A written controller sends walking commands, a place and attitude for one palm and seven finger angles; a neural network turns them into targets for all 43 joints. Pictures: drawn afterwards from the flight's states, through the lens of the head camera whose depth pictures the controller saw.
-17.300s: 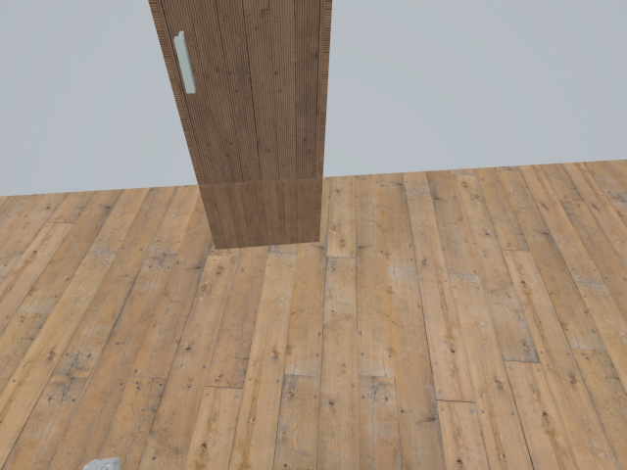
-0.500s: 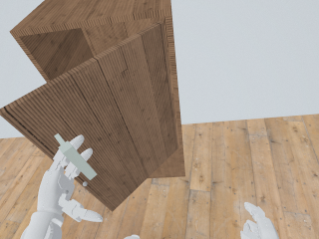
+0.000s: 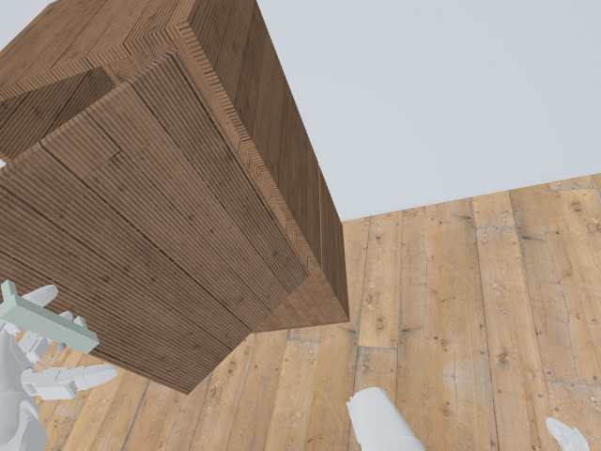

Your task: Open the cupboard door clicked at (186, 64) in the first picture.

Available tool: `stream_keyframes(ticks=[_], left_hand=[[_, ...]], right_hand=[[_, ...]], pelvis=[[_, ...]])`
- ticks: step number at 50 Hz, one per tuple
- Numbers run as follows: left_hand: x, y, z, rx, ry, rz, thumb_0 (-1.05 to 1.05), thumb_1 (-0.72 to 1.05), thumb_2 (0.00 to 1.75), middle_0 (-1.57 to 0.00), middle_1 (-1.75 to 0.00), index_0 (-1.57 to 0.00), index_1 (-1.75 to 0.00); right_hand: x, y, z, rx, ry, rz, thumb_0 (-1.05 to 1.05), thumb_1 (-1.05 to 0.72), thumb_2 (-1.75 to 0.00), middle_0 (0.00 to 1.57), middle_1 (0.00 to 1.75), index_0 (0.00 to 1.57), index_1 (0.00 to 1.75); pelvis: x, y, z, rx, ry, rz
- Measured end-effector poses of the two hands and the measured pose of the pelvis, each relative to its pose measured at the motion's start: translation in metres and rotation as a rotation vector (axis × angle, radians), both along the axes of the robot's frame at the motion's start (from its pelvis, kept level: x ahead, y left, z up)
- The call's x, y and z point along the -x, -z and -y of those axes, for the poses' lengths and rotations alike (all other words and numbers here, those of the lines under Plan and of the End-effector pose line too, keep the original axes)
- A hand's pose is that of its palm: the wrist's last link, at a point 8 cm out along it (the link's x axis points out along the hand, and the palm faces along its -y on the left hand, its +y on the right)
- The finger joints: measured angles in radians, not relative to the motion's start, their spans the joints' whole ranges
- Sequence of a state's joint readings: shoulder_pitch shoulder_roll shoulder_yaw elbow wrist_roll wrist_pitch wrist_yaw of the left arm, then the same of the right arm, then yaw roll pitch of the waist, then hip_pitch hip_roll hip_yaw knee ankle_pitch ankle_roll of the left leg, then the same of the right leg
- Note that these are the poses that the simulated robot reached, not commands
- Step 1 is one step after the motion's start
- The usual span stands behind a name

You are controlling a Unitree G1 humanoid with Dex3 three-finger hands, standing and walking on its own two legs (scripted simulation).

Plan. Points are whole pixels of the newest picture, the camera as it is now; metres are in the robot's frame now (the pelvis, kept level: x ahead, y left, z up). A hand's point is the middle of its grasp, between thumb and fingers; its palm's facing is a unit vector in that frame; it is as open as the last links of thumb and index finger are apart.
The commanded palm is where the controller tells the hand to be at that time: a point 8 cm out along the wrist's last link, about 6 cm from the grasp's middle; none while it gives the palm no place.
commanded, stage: relax the arm and regain balance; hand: left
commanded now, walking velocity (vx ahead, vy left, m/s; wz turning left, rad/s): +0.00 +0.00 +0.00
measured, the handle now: (50, 316) +0.32 +0.31 +0.11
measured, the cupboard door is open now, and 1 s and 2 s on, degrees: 42 52 52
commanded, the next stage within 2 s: stand and wait in 1.74 s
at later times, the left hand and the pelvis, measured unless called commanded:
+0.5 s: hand out of the picture +0.10 +0.08 -0.04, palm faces +0.09 -0.94 -0.32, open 16.5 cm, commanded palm none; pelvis -0.01 -0.11 +0.09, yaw -3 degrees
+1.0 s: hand out of the picture +0.13 +0.07 -0.05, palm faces +0.03 -0.94 -0.34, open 16.5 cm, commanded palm none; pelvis +0.01 -0.14 +0.09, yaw -7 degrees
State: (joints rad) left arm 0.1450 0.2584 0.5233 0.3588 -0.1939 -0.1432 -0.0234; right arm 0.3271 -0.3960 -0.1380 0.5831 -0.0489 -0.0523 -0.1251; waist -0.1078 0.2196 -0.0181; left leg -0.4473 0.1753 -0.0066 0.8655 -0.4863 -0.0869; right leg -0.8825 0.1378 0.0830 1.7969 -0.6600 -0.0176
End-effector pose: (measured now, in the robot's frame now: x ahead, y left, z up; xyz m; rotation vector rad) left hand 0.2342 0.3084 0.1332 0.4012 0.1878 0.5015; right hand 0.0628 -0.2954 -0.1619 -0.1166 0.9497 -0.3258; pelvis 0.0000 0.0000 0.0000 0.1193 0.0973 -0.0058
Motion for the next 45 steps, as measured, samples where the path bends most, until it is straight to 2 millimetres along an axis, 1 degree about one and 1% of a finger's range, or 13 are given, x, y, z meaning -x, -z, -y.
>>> stream_keyframes(ticks=[3,6,9,12,13,15,18,22,24,28,33,38,45], left_hand=[[0.021,0.011,0.017,-0.109,-0.058,0.004,-0.01,-0.49,0.31,-0.57,-0.51,-0.4,-0.74],[0.063,0.061,0.041,-0.105,-0.113,-0.192,-0.01,-0.49,0.31,-0.48,-0.47,-0.27,-0.62],[0.117,0.114,0.077,0.023,-0.172,-0.484,-0.01,-0.48,0.31,-0.37,-0.42,-0.15,-0.49],[0.177,0.16,0.135,0.265,-0.2,-0.765,0.0,-0.49,0.3,-0.28,-0.37,-0.12,-0.41],[0.187,0.163,0.153,0.408,-0.243,-0.743,0.04,-0.53,0.29,-0.26,-0.36,-0.12,-0.39],[0.187,0.152,0.171,0.486,-0.252,-0.696,0.14,-0.63,0.26,-0.23,-0.34,-0.13,-0.36],[0.177,0.132,0.184,0.447,-0.169,-0.731,0.2,-0.61,0.26,-0.2,-0.33,-0.14,-0.33],[0.161,0.125,0.187,0.399,-0.069,-0.805,0.16,-0.58,0.28,-0.18,-0.31,-0.15,-0.31],[0.153,0.132,0.186,0.371,-0.025,-0.843,0.13,-0.56,0.28,-0.17,-0.31,-0.15,-0.31],[0.148,0.161,0.184,0.343,0.013,-0.895,0.07,-0.53,0.29,-0.16,-0.31,-0.16,-0.3],[0.146,0.17,0.191,0.337,-0.01,-0.851,0.1,-0.54,0.29,-0.16,-0.3,-0.16,-0.3],[0.149,0.157,0.198,0.353,-0.042,-0.845,0.13,-0.56,0.28,-0.16,-0.3,-0.16,-0.3],[0.131,0.141,0.198,0.307,0.003,-0.889,0.12,-0.56,0.28,-0.16,-0.3,-0.16,-0.3]], right_hand=[[0.006,0.053,0.018,-0.057,-0.13,-0.205,0.0,-0.91,-0.9,0.19,0.3,0.2,0.3],[-0.005,0.081,0.026,-0.111,-0.192,-0.274,0.01,-0.91,-0.9,0.19,0.3,0.2,0.3],[-0.018,0.07,0.02,-0.17,-0.195,-0.229,0.01,-0.92,-0.9,0.19,0.3,0.19,0.3],[-0.022,0.029,0.009,-0.227,-0.179,-0.18,0.01,-0.92,-0.9,0.19,0.3,0.19,0.3],[-0.021,0.013,0.006,-0.236,-0.182,-0.178,0.01,-0.92,-0.9,0.19,0.3,0.19,0.3],[-0.016,-0.019,0.002,-0.244,-0.198,-0.191,0.01,-0.92,-0.9,0.19,0.3,0.19,0.3],[-0.007,-0.061,0.004,-0.257,-0.181,-0.211,0.01,-0.92,-0.9,0.19,0.3,0.2,0.3],[0.012,-0.094,0.022,-0.241,-0.096,-0.216,0.0,-0.91,-0.9,0.2,0.3,0.2,0.3],[0.028,-0.095,0.036,-0.205,-0.053,-0.223,0.0,-0.91,-0.9,0.2,0.3,0.2,0.3],[0.061,-0.075,0.067,-0.123,0.02,-0.293,0.0,-0.91,-0.9,0.2,0.3,0.2,0.3],[0.076,-0.052,0.093,-0.112,0.0,-0.382,0.0,-0.91,-0.9,0.19,0.3,0.2,0.3],[0.075,-0.071,0.105,-0.119,-0.007,-0.406,0.01,-0.91,-0.9,0.19,0.3,0.2,0.3],[0.072,-0.091,0.103,-0.14,0.04,-0.367,0.0,-0.91,-0.9,0.19,0.3,0.2,0.3]], pelvis=[[0.001,0.033,0.035,-0.063,-0.049,0.079],[0.006,0.043,0.051,-0.069,-0.064,0.143],[0.009,0.022,0.058,-0.043,-0.043,0.177],[0.01,-0.012,0.068,-0.008,-0.027,0.181],[0.01,-0.023,0.072,0.007,-0.031,0.175],[0.013,-0.046,0.082,0.027,-0.042,0.159],[0.014,-0.076,0.096,0.028,-0.031,0.122],[0.012,-0.096,0.109,0.021,0.014,0.078],[0.011,-0.093,0.113,0.05,0.037,0.066],[0.015,-0.069,0.123,0.05,0.085,0.076],[0.013,-0.054,0.139,0.059,0.076,0.123],[0.012,-0.071,0.148,0.081,0.07,0.131],[0.0,-0.089,0.15,0.073,0.1,0.095]])
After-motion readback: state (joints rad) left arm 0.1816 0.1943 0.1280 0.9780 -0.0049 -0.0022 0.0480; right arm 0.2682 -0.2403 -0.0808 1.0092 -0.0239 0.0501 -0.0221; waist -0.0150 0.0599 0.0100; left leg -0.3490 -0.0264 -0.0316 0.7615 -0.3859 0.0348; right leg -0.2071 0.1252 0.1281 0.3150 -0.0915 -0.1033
